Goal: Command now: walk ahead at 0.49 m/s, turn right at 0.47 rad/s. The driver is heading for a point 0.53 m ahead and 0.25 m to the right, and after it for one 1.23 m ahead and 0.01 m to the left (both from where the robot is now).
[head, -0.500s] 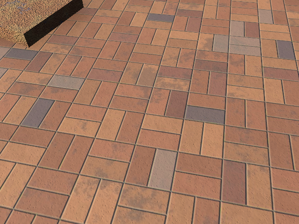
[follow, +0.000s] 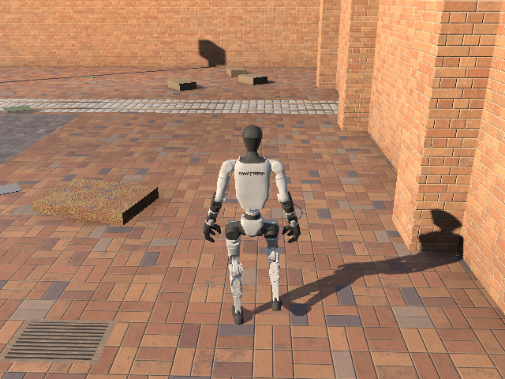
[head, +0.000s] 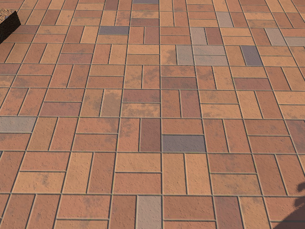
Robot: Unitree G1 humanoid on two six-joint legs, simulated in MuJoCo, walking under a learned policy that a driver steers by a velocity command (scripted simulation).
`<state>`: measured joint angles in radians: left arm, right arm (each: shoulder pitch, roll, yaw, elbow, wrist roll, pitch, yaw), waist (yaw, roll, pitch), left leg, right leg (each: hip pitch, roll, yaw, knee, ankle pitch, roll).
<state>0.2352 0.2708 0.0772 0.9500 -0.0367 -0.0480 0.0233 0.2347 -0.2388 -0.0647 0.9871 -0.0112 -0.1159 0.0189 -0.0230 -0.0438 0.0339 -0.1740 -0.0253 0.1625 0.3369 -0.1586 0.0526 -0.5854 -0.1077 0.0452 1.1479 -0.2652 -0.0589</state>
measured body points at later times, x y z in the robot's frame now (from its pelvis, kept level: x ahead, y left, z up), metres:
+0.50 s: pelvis +0.28 -0.09 -0.01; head +0.31 -0.11 +0.44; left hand +0.44 +0.15 -0.12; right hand +0.33 -0.39 -0.12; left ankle +0.28 +0.09 -0.65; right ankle +0.30 -0.16 -0.74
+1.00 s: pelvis +0.59 -0.12 -0.01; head +0.62 -0.12 +0.44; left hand +0.77 +0.11 -0.12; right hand +0.61 -0.41 -0.12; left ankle +0.66 -0.07 -0.74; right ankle +0.48 -0.23 -0.66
